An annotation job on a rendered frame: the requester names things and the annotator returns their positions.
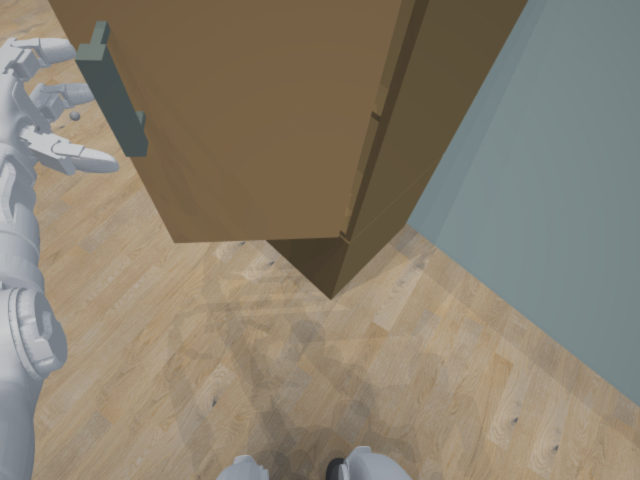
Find robot left hand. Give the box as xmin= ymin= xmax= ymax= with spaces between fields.
xmin=0 ymin=37 xmax=119 ymax=176

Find left robot shin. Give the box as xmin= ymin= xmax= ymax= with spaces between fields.
xmin=233 ymin=455 xmax=256 ymax=465

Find handle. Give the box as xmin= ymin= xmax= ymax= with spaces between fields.
xmin=75 ymin=21 xmax=148 ymax=157

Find right robot shin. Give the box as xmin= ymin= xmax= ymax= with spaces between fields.
xmin=345 ymin=446 xmax=372 ymax=460

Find cupboard door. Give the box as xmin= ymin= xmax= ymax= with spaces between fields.
xmin=48 ymin=0 xmax=402 ymax=243

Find left robot forearm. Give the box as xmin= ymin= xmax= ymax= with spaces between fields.
xmin=0 ymin=143 xmax=45 ymax=296

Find robot left upper arm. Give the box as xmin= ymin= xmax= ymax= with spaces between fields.
xmin=0 ymin=287 xmax=68 ymax=480

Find robot shin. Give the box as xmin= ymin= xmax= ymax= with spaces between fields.
xmin=345 ymin=446 xmax=372 ymax=460
xmin=233 ymin=455 xmax=256 ymax=465

